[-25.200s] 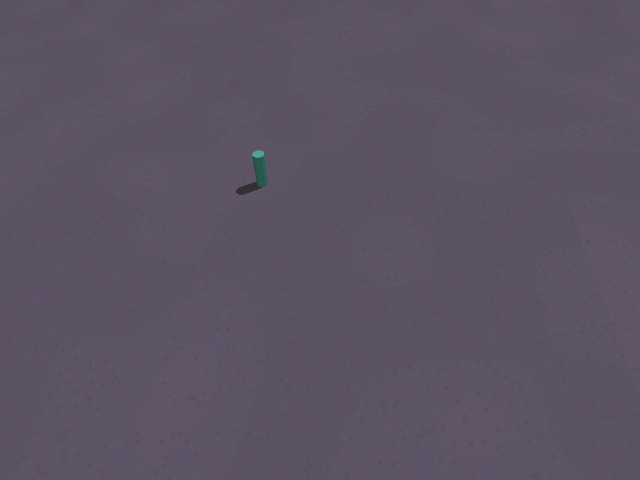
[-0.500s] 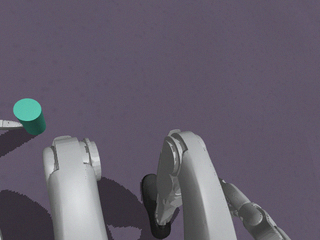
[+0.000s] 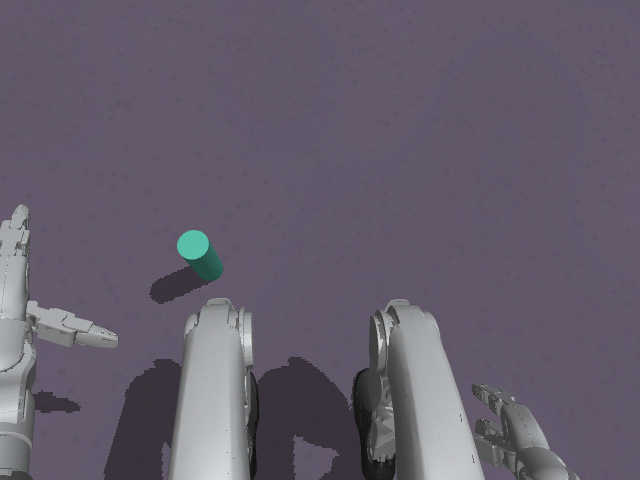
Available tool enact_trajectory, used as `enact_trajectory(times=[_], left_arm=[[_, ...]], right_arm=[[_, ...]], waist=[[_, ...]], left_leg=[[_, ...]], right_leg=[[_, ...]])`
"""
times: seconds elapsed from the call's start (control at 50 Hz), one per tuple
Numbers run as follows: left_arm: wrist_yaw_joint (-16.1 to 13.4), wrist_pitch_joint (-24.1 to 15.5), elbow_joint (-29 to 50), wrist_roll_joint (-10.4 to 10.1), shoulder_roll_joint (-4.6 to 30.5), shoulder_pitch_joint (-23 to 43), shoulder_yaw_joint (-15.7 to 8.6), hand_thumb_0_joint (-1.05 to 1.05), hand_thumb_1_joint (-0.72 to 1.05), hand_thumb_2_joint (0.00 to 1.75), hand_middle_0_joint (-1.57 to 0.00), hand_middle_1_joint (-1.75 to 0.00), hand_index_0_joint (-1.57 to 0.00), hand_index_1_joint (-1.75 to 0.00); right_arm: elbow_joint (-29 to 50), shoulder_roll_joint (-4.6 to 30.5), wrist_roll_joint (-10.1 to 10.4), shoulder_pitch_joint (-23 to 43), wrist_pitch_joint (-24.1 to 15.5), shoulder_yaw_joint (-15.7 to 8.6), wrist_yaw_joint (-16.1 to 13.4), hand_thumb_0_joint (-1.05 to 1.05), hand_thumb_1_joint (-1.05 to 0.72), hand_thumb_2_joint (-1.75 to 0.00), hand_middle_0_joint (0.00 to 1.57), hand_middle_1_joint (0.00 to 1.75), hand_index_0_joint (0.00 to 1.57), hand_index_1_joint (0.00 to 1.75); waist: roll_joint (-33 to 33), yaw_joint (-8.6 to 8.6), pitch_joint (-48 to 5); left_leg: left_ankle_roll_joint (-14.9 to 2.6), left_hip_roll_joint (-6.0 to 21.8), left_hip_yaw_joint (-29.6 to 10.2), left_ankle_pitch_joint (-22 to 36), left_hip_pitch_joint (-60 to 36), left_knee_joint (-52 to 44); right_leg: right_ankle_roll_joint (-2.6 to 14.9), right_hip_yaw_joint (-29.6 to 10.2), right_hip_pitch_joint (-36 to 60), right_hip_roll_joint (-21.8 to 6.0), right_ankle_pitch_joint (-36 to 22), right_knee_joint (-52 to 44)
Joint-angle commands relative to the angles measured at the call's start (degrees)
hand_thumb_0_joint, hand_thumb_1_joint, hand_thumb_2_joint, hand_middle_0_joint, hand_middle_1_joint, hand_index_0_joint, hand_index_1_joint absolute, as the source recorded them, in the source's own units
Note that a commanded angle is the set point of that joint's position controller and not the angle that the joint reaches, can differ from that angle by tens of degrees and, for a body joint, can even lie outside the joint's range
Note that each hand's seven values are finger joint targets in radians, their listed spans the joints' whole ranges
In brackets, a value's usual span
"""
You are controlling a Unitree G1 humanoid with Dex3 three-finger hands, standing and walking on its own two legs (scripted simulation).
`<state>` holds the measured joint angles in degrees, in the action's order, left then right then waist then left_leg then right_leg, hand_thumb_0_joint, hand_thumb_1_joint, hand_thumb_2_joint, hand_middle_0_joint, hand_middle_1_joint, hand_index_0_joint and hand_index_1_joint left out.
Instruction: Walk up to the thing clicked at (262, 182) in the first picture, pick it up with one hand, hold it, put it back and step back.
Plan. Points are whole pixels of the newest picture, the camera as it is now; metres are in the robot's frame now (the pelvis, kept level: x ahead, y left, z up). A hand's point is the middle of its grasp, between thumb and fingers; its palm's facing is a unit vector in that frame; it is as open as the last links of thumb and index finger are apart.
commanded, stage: home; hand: left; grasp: from the side
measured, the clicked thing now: (202, 258) +0.44 +0.22 -0.34
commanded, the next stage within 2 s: none
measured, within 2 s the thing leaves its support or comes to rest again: neither
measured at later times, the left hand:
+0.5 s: hand (1, 317) +0.27 +0.24 +0.13, palm faces +0.20 -0.91 -0.36, open 17.4 cm
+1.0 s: hand out of the picture +0.23 +0.21 +0.24, palm faces +0.21 -0.93 -0.29, open 17.5 cm
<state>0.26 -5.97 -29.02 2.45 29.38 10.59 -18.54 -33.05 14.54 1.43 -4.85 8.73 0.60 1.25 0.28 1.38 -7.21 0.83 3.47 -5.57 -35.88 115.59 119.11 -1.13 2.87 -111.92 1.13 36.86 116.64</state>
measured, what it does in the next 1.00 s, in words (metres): rises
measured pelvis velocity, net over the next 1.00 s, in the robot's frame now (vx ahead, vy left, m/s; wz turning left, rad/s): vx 0.08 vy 0.01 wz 0.11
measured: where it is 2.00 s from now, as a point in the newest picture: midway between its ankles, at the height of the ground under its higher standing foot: (308, 447)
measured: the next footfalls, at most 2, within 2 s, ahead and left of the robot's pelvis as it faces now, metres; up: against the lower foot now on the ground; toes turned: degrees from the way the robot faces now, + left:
none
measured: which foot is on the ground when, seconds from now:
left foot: down 0.00-1.00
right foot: down 0.00-1.00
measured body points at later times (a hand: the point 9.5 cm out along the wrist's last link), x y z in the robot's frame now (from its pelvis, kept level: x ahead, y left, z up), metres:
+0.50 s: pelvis +0.07 +0.00 +0.23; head +0.16 +0.03 +0.67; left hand +0.26 +0.29 +0.15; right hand +0.26 -0.24 +0.14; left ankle +0.10 +0.13 -0.40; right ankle +0.10 -0.12 -0.39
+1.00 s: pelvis +0.08 +0.01 +0.29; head +0.10 +0.01 +0.74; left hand +0.21 +0.25 +0.26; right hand +0.28 -0.21 +0.23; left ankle +0.10 +0.13 -0.40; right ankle +0.10 -0.12 -0.40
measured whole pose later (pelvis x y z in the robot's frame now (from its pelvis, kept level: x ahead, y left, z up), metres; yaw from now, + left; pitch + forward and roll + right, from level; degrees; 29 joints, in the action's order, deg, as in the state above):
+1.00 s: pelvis +0.08 +0.01 +0.29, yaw +6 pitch +8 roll -2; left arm -8.6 15.8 2.1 -0.5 11.9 -28.2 0.8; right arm -26.4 11.6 0.7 -15.6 -5.2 1.6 -10.0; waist 2.0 1.0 -7.1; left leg 0.9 2.5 -2.0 -26.0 38.5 56.4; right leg -0.9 2.7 -34.7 -0.6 26.7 53.4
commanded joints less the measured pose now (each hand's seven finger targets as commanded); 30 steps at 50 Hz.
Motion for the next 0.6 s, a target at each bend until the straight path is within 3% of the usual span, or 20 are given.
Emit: enact_trajectory(times=[0.0,0.02,0.12,0.14,0.2,0.24,0.26,0.28,0.3,0.36,0.4,0.46,0.48,0.52,0.54,0.58], left_arm=[[-3.9,1.3,16.5,-1.1,14.8,2.4,-4.9,0.0,-0.52,0.08,-0.06,-0.06,-0.05,-0.06],[-4.5,1.9,18.8,-1.1,15.5,2.2,-5.5,0.0,-0.5,0.08,-0.06,-0.06,-0.06,-0.06],[-6.6,5.4,14.1,-1.5,6.3,-4.7,-0.1,0.0,-0.54,0.06,-0.05,-0.06,-0.05,-0.06],[-7.0,5.7,17.7,-1.5,7.6,-3.6,-0.5,0.0,-0.54,0.06,-0.05,-0.05,-0.05,-0.06],[-7.6,8.0,14.5,-2.0,1.4,-9.0,4.2,0.0,-0.54,0.06,-0.05,-0.05,-0.05,-0.05],[-8.0,9.1,14.2,-2.1,-0.6,-10.7,5.5,0.0,-0.54,0.06,-0.05,-0.05,-0.05,-0.05],[-8.5,9.4,18.0,-2.1,1.2,-9.5,4.5,0.0,-0.53,0.06,-0.05,-0.05,-0.05,-0.06],[-8.8,10.3,16.1,-2.0,0.7,-13.4,4.7,0.0,-0.54,0.06,-0.05,-0.05,-0.05,-0.06],[-8.8,11.4,14.7,-2.0,-1.9,-15.5,7.1,0.0,-0.57,0.04,-0.05,-0.05,-0.05,-0.05],[-10.0,12.9,20.9,-2.3,-0.9,-15.6,6.6,0.0,-0.54,0.06,-0.05,-0.05,-0.05,-0.05],[-10.2,14.5,21.8,-2.4,-3.6,-19.0,9.2,0.0,-0.57,0.04,-0.05,-0.05,-0.05,-0.05],[-10.9,16.4,24.3,-2.8,-6.5,-22.5,11.7,0.0,-0.57,0.05,-0.05,-0.05,-0.05,-0.05],[-11.2,16.8,27.4,-2.7,-5.2,-22.9,10.9,0.0,-0.55,0.05,-0.05,-0.05,-0.05,-0.05],[-11.4,17.7,30.9,-2.8,-6.6,-25.8,12.6,0.0,-0.56,0.05,-0.05,-0.05,-0.05,-0.05],[-11.7,17.8,35.5,-3.0,-5.2,-25.4,12.0,0.0,-0.55,0.05,-0.05,-0.05,-0.05,-0.05],[-11.3,19.3,31.2,-3.1,-11.4,-32.7,16.8,0.0,-0.57,0.04,-0.05,-0.05,-0.05,-0.05]], right_arm=[[8.3,10.3,1.2,-3.7,-3.1,-5.1,-3.4,0.0,-0.9,-0.9,0.2,0.3,0.2,0.3],[8.1,9.8,1.3,-3.9,-3.4,-5.1,-3.9,0.0,-0.9,-0.9,0.2,0.3,0.2,0.3],[8.4,8.0,1.3,-3.8,-6.0,-4.7,-6.4,0.0,-0.9,-0.9,0.2,0.3,0.2,0.3],[8.2,8.0,1.3,-4.7,-6.4,-4.8,-6.7,0.0,-0.9,-0.9,0.2,0.3,0.2,0.3],[8.4,7.2,1.2,-5.1,-8.0,-4.2,-7.5,0.0,-0.9,-0.9,0.2,0.3,0.2,0.3],[8.5,7.0,1.2,-5.7,-9.0,-3.9,-7.8,0.0,-0.9,-0.9,0.2,0.3,0.2,0.3],[8.4,7.1,1.2,-6.6,-9.2,-4.1,-7.9,0.0,-0.9,-0.9,0.2,0.3,0.2,0.3],[8.4,6.9,1.2,-6.6,-9.5,-4.0,-8.2,0.0,-0.9,-0.9,0.2,0.3,0.2,0.3],[9.0,6.6,1.3,-6.6,-9.8,-3.6,-8.4,0.0,-0.9,-0.9,0.2,0.3,0.2,0.3],[9.1,6.2,1.2,-7.5,-10.4,-3.4,-9.2,0.0,-0.9,-0.9,0.2,0.3,0.2,0.3],[9.7,5.8,1.2,-7.8,-10.8,-3.1,-9.7,0.0,-0.9,-0.9,0.2,0.3,0.2,0.3],[10.5,5.4,0.9,-7.8,-11.4,-2.6,-10.5,0.0,-0.9,-0.9,0.2,0.3,0.2,0.3],[10.8,5.4,0.8,-8.5,-11.5,-2.7,-10.8,0.0,-0.9,-0.9,0.2,0.3,0.2,0.3],[11.4,4.8,0.8,-9.1,-11.7,-2.5,-11.4,0.0,-0.9,-0.9,0.2,0.3,0.2,0.3],[11.6,4.6,0.7,-9.4,-11.9,-2.4,-11.8,0.0,-0.9,-0.9,0.2,0.3,0.2,0.3],[12.1,4.0,0.5,-8.9,-12.6,-2.0,-12.0,0.0,-0.9,-0.9,0.2,0.3,0.2,0.3]], waist=[[3.7,-0.19,-35.6],[4.5,-0.79,-36.6],[3.3,0.82,-28.8],[4.5,0.45,-29.4],[3.6,1.31,-25.3],[3.3,1.37,-24.0],[4.3,0.86,-25.0],[3.6,0.25,-24.4],[2.9,1.11,-23.1],[4.6,0.19,-22.9],[4.6,0.71,-21.1],[5.8,0.76,-17.1],[6.5,0.31,-17.1],[7.0,0.4,-16.1],[7.4,0.06,-16.0],[4.1,1.18,-10.9]], left_leg=[[-2.81,-1.3,3.2,-1.5,-31.2,-23.3],[-2.8,-1.4,3.4,0.2,-33.6,-24.6],[-2.77,-1.5,4.1,3.7,-40.9,-31.9],[-2.68,-1.6,4.4,4.6,-43.5,-33.6],[-2.39,-1.7,4.5,6.6,-48.2,-38.3],[-2.27,-1.7,4.5,9.2,-51.9,-41.5],[-2.14,-1.8,4.5,10.5,-54.8,-43.2],[-2.09,-1.9,4.7,12.4,-56.6,-44.5],[-2.19,-1.9,4.8,14.0,-58.0,-45.7],[-1.85,-2.0,4.8,18.2,-64.6,-50.5],[-1.64,-2.0,4.8,20.6,-68.4,-53.3],[-1.07,-1.8,4.3,21.6,-73.4,-58.7],[-0.92,-1.8,4.3,21.4,-75.2,-60.5],[-0.68,-1.8,4.3,22.9,-78.6,-63.2],[-0.7,-1.9,4.5,23.5,-79.9,-64.4],[-0.85,-1.8,4.3,22.9,-79.6,-66.2]], right_leg=[[2.28,-2.2,29.4,0.7,0.7,-26.1],[2.26,-2.4,31.9,0.6,-1.1,-27.2],[2.1,-2.7,37.6,0.3,-4.6,-35.1],[2.11,-3.0,39.9,0.1,-5.5,-36.8],[1.93,-3.3,44.5,-0.3,-7.4,-42.0],[2.07,-2.4,48.0,-0.4,-10.2,-44.3],[2.15,-2.3,50.0,-0.5,-11.5,-45.8],[2.06,-2.2,52.4,-0.6,-13.4,-47.2],[1.89,-2.2,54.6,-0.6,-15.4,-48.7],[2.06,-1.2,59.8,-0.6,-19.4,-52.0],[1.97,-1.1,63.1,-0.5,-21.6,-54.6],[1.97,0.0,66.1,-0.4,-21.3,-58.4],[2.09,0.1,67.8,-0.3,-21.0,-59.8],[2.02,0.4,70.9,-0.1,-22.4,-62.0],[1.95,0.5,72.7,-0.1,-23.2,-63.2],[1.83,1.2,73.0,0.2,-22.8,-65.0]])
